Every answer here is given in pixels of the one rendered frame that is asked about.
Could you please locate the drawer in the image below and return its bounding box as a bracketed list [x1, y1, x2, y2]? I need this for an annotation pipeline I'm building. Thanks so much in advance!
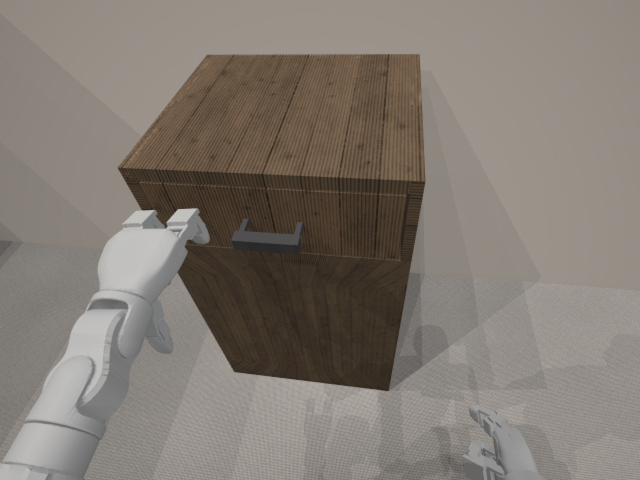
[139, 181, 407, 259]

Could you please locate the handle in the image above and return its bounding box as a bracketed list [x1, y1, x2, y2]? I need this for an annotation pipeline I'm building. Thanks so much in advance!
[231, 219, 303, 254]

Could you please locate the right robot hand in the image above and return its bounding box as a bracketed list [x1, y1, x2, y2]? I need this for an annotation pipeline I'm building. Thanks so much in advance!
[463, 404, 539, 480]

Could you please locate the cabinet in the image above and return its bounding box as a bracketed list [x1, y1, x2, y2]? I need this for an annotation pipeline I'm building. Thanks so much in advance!
[118, 54, 425, 391]

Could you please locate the left robot hand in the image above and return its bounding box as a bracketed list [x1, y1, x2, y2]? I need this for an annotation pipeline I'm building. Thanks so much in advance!
[97, 208, 210, 354]

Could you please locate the robot left forearm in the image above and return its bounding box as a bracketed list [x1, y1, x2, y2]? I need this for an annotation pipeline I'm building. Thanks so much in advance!
[0, 290, 154, 480]

